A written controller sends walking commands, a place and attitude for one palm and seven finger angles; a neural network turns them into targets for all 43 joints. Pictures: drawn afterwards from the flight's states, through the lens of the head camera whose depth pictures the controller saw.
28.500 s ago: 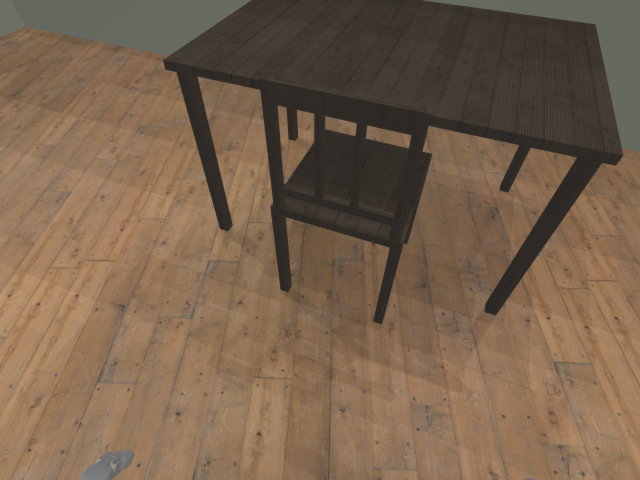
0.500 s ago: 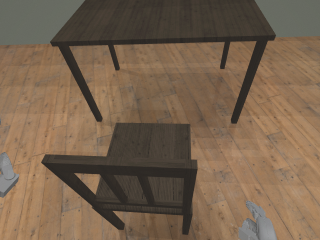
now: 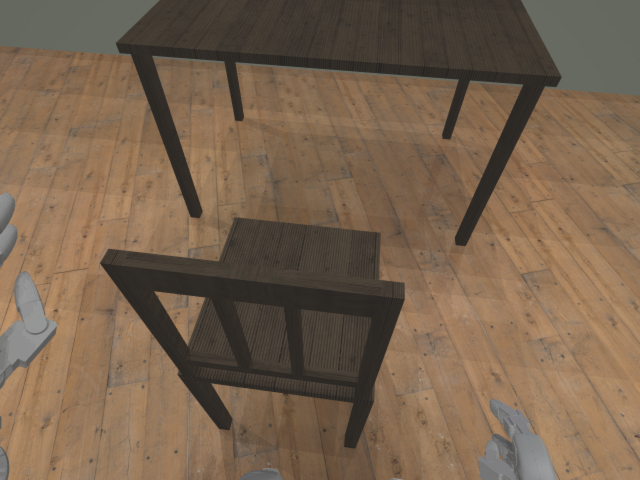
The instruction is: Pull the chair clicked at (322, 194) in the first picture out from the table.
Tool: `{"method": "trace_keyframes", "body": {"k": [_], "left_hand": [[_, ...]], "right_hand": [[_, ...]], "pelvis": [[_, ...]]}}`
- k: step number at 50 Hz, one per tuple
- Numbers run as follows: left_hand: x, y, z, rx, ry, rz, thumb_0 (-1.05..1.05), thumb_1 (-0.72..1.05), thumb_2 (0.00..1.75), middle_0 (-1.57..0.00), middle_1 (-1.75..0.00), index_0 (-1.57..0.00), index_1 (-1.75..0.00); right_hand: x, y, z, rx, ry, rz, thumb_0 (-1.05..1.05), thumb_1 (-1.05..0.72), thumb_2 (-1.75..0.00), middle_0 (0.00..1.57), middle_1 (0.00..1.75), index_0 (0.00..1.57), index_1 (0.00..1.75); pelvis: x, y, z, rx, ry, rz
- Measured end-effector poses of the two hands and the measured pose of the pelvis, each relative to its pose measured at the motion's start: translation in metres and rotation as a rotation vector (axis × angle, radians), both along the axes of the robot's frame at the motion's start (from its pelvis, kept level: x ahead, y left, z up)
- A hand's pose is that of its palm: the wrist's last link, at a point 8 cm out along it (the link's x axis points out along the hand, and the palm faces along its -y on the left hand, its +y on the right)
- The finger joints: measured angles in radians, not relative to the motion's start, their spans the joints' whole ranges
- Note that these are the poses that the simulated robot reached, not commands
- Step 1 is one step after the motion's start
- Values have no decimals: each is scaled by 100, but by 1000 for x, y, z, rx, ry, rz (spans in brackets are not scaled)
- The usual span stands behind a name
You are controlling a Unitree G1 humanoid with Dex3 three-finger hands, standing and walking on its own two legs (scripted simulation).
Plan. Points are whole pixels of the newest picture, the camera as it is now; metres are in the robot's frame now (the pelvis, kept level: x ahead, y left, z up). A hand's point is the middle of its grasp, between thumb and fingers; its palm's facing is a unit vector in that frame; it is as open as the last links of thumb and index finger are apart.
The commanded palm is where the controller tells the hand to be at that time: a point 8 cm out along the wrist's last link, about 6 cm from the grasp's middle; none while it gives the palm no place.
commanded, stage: step back with the hand held close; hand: left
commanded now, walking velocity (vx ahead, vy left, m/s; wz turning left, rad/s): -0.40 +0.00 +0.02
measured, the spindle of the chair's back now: (234, 332) +0.34 +0.17 -0.10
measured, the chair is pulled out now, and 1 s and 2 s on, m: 0.61 0.61 0.61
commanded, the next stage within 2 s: stop stepping back and stand still in 0.66 s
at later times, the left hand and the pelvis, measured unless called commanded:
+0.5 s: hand (57, 392) +0.15 +0.21 +0.18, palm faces +0.27 -0.75 -0.61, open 7.4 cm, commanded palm +0.09 +0.26 +0.19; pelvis -0.05 -0.03 +0.02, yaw -1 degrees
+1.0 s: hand out of the picture +0.01 +0.19 +0.18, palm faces +0.43 -0.72 -0.54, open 7.4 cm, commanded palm -0.04 +0.22 +0.19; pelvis -0.18 -0.08 +0.01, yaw -1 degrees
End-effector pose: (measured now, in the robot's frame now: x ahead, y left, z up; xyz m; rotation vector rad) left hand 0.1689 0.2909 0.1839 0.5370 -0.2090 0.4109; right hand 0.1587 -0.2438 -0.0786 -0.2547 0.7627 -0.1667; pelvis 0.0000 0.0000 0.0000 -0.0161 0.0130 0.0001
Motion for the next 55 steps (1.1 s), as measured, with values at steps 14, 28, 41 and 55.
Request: {"method": "trace_keyframes", "body": {"k": [14, 28, 41, 55], "left_hand": [[-18, -6, 29, 191, -17, -55, 1, 89, 90, -21, -30, -21, -30], [-58, -30, 21, 136, 96, -89, 1, 88, 90, -22, -30, -22, -30], [-142, -68, 40, 168, -69, -142, 2, 89, 90, -22, -30, -21, -30], [-216, -58, -10, -29, 94, 63, 1, 89, 90, -21, -30, -21, -30]], "right_hand": [[-28, 8, -11, 50, 40, 1, 1, -90, -90, 20, 30, 20, 30], [-46, -30, 19, 26, -34, -68, 1, -90, -90, 20, 30, 20, 30], [-127, -31, 7, 69, -52, 26, 1, -90, -90, 20, 30, 20, 30], [-262, -96, 1, 14, 54, -120, 1, -90, -90, 20, 30, 20, 30]], "pelvis": [[-19, -15, 3, -10, 84, -24], [-62, -29, 18, 44, 54, -17], [-141, -58, 6, 1, 2, 2], [-202, -76, 15, 57, -12, -9]]}}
